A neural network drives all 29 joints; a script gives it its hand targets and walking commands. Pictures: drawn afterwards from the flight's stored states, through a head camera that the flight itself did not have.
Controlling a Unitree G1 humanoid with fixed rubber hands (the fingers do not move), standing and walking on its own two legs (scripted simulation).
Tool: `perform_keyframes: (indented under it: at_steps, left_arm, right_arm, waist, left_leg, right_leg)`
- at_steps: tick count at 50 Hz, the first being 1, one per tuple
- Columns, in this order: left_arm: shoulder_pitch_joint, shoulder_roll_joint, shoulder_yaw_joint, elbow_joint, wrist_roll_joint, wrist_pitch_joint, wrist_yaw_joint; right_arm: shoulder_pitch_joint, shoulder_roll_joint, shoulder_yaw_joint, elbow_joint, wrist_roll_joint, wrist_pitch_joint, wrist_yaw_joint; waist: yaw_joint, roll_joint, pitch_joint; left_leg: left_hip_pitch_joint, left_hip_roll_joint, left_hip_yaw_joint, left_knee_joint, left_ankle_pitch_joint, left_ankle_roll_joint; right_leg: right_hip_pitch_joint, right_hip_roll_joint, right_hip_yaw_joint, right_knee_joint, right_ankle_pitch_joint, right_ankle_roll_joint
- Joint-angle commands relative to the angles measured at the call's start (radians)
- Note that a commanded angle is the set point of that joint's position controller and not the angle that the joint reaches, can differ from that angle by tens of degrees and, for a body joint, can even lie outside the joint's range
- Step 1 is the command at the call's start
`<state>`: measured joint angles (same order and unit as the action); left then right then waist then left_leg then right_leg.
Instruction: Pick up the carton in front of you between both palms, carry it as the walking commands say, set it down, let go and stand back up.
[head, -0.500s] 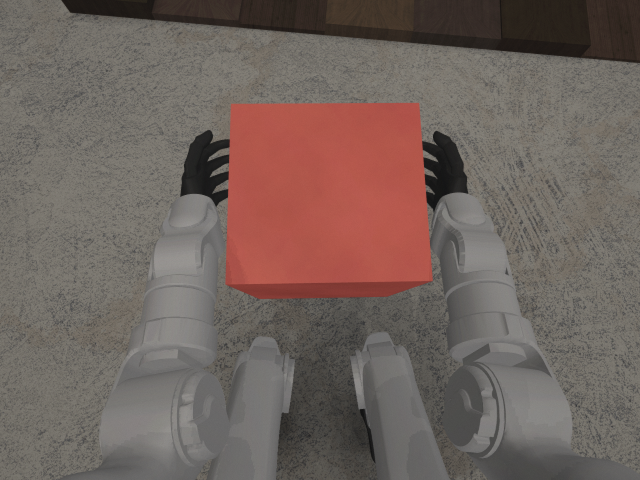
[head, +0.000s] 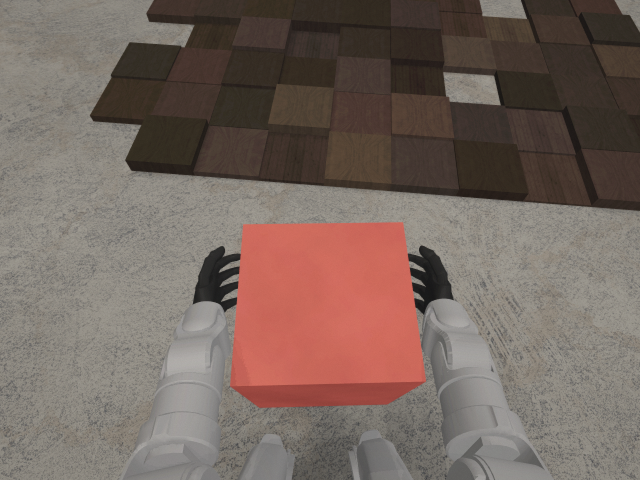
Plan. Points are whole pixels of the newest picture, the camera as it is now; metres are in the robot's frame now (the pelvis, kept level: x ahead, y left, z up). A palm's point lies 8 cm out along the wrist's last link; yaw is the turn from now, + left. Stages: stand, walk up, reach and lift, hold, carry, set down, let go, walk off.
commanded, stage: reach and lift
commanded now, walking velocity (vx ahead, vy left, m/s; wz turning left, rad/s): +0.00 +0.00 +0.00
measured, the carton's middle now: (323, 324) +0.36 +0.00 -0.10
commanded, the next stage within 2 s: hold in 1.54 s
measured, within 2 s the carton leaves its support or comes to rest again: neither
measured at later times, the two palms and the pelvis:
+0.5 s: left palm (166, 283) +0.33 +0.15 +0.11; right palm (482, 280) +0.33 -0.15 +0.11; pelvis +0.04 +0.00 +0.11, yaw +0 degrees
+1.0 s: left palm (153, 277) +0.33 +0.15 +0.14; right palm (496, 274) +0.32 -0.15 +0.14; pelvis +0.03 +0.00 +0.11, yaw +0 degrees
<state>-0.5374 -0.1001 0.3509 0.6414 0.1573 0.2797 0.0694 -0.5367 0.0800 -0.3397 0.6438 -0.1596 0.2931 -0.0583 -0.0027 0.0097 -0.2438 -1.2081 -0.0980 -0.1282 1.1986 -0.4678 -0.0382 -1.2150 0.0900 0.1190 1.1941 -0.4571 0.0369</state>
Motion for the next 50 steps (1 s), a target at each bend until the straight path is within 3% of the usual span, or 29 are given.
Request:
perform_keyframes:
  at_steps: [1,12,22,27,34,41,50]
  left_arm:
    - [-0.478,-1.052,-0.573,0.024,-0.103,-0.004,-0.239]
    - [-0.277,-1.047,-0.636,-0.054,-0.105,0.042,-0.255]
    - [-0.150,-1.037,-0.707,-0.191,-0.134,0.188,-0.285]
    - [-0.131,-1.013,-0.694,-0.250,-0.128,0.271,-0.294]
    - [-0.222,-1.008,-0.596,-0.207,-0.087,0.313,-0.323]
    - [-0.314,-1.034,-0.612,-0.221,-0.094,0.310,-0.331]
    - [-0.280,-1.016,-0.615,-0.244,-0.091,0.323,-0.326]
  right_arm:
    - [-0.497,1.057,0.570,-0.003,0.114,-0.017,0.236]
    - [-0.299,1.058,0.632,-0.083,0.112,0.027,0.248]
    - [-0.173,1.053,0.704,-0.222,0.149,0.174,0.269]
    - [-0.153,1.032,0.692,-0.279,0.138,0.259,0.277]
    - [-0.244,1.026,0.597,-0.238,0.099,0.298,0.304]
    - [-0.337,1.050,0.610,-0.253,0.104,0.295,0.313]
    - [-0.301,1.033,0.615,-0.275,0.101,0.310,0.308]
  waist:
    - [-0.004,-0.011,-0.548]
    - [-0.001,-0.010,-0.384]
    - [0.000,-0.009,-0.191]
    - [0.003,-0.010,-0.043]
    - [0.005,-0.009,0.071]
    - [0.004,-0.006,-0.003]
    - [0.004,-0.007,-0.015]
  left_leg:
    - [0.398,-0.053,0.084,-0.225,0.257,0.016]
    - [0.721,-0.024,0.039,-0.479,0.428,0.022]
    - [0.983,0.000,0.036,-0.701,0.525,0.019]
    - [1.044,0.004,0.042,-0.792,0.457,0.021]
    - [1.030,0.012,0.056,-0.826,0.271,0.030]
    - [1.056,0.012,0.062,-0.818,0.269,0.030]
    - [1.094,0.007,0.064,-0.833,0.335,0.025]
  right_leg:
    - [0.474,0.054,-0.079,-0.218,0.270,-0.018]
    - [0.767,0.029,-0.038,-0.466,0.437,-0.024]
    - [1.025,0.004,-0.032,-0.690,0.529,-0.016]
    - [1.079,0.001,-0.034,-0.781,0.462,-0.018]
    - [1.056,-0.005,-0.049,-0.816,0.266,-0.028]
    - [1.086,-0.003,-0.059,-0.806,0.263,-0.028]
    - [1.123,0.002,-0.058,-0.825,0.330,-0.024]
